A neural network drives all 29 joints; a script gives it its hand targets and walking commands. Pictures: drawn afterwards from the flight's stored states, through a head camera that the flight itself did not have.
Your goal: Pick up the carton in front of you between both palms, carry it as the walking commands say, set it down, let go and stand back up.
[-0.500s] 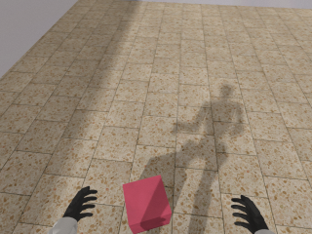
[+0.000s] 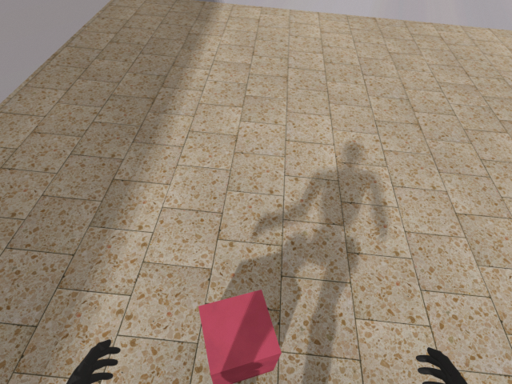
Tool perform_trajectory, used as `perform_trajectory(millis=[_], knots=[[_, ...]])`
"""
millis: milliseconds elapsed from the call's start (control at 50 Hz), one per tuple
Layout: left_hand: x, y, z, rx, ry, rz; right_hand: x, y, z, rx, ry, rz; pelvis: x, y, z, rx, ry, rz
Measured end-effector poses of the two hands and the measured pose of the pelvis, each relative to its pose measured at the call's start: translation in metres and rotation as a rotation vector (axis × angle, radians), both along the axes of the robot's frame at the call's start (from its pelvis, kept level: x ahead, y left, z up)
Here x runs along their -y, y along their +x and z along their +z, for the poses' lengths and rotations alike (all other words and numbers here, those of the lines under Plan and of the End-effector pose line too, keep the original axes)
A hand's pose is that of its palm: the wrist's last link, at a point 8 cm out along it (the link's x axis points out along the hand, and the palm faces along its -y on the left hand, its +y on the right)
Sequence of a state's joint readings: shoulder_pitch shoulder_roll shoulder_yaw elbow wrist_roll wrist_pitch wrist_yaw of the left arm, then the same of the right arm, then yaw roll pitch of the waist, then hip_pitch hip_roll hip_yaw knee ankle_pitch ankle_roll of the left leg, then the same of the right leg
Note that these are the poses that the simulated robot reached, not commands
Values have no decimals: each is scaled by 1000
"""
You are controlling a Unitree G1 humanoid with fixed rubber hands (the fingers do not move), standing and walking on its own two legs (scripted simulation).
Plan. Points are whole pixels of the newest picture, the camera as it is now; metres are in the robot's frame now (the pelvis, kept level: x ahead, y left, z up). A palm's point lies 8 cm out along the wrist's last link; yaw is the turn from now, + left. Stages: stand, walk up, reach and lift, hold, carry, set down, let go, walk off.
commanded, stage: stand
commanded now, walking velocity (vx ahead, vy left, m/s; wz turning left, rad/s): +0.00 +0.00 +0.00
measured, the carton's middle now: (237, 340) +0.35 +0.05 -0.65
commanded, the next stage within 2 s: none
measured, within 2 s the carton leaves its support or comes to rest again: neither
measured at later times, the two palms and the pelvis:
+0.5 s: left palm out of the picture +0.11 +0.30 -0.10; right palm out of the picture +0.11 -0.29 -0.08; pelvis +0.00 +0.00 +0.01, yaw -1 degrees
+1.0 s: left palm out of the picture +0.08 +0.30 -0.10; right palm out of the picture +0.08 -0.31 -0.08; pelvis -0.01 +0.00 +0.01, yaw -1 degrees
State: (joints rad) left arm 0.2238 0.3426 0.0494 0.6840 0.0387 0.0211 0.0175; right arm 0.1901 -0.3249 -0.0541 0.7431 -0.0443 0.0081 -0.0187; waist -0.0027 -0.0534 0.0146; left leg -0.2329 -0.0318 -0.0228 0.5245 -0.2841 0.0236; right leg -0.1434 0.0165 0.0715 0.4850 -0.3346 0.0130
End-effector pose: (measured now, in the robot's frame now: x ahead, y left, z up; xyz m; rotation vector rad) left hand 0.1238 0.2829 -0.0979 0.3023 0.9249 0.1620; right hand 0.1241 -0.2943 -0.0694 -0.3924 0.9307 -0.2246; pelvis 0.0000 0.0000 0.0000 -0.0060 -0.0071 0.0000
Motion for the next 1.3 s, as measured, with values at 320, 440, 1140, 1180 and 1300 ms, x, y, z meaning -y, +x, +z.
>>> perform_trajectory(millis=[320, 440, 1140, 1180, 1300], knots=[[-10, 4, -2, -51, 25, -9, -7, -5, -11, -53, 25, -26, -6, 6, 3, 11, 3, -8], [-12, -5, -2, -75, 32, -3, -3, -13, -13, -77, 24, -35, -5, 3, 5, 17, 4, -9], [-21, -49, -4, -182, 53, 23, 16, -50, -16, -167, 15, -63, 0, -16, 10, 38, 0, -12], [-22, -50, -4, -184, 53, 23, 17, -50, -16, -169, 15, -63, 0, -16, 10, 38, 0, -12], [-23, -50, -4, -190, 55, 24, 18, -52, -17, -175, 15, -65, 0, -17, 10, 39, 0, -12]])
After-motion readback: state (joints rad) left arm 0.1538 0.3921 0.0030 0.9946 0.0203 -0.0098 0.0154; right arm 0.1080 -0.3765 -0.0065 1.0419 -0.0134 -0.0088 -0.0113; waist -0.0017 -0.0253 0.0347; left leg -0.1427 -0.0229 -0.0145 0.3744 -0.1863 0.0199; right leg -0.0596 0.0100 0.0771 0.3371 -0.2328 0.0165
